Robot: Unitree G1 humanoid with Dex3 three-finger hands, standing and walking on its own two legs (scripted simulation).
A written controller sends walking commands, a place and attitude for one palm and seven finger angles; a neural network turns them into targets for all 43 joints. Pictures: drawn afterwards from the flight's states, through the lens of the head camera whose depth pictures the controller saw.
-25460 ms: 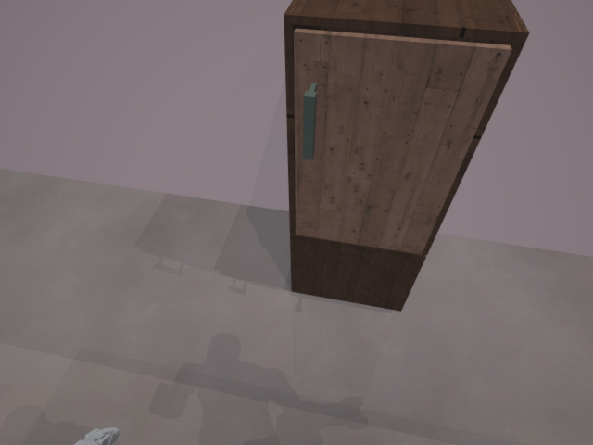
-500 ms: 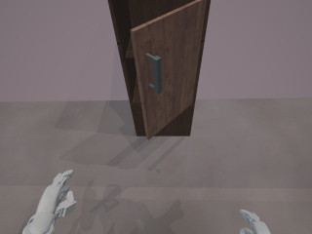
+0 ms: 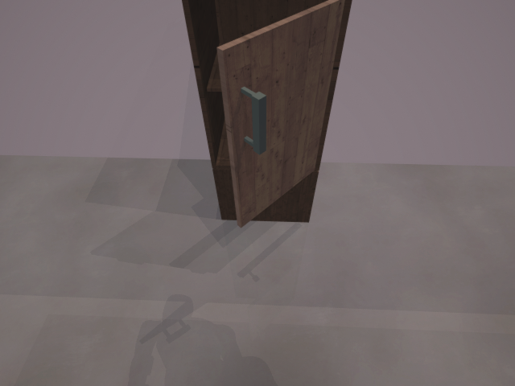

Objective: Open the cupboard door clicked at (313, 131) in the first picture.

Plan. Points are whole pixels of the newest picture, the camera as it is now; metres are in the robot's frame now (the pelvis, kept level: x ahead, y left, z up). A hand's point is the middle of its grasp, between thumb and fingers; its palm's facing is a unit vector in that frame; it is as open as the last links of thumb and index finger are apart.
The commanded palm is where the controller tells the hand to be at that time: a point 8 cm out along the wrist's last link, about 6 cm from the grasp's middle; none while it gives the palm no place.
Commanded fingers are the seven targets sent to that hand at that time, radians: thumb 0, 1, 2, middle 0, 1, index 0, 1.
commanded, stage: let the arm hang, fingers relaxed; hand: left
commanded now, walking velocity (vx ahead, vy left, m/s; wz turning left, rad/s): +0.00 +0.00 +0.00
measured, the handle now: (253, 121) +0.65 +0.05 +0.04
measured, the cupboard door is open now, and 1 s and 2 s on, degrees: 46 46 46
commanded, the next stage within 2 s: look to check the result in 0.44 s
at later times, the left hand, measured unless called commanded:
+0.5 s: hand out of the picture +0.05 +0.19 -0.17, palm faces +0.02 -0.97 -0.23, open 7.4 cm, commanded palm none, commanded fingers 0.00 0.90 0.90 -0.20 -0.30 -0.20 -0.30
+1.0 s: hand out of the picture +0.07 +0.21 -0.16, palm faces +0.01 -0.95 -0.30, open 7.4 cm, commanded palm none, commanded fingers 0.00 0.90 0.90 -0.20 -0.30 -0.20 -0.30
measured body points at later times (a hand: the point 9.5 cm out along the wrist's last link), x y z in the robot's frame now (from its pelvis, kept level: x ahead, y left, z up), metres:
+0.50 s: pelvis +0.01 +0.00 +0.00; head +0.03 -0.01 +0.45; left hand +0.05 +0.24 -0.15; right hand +0.03 -0.23 -0.16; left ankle +0.01 +0.12 -0.74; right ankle +0.03 -0.08 -0.74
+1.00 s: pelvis +0.03 -0.01 +0.00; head +0.05 -0.02 +0.45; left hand +0.07 +0.26 -0.14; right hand +0.07 -0.27 -0.16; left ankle +0.01 +0.12 -0.74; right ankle +0.03 -0.08 -0.74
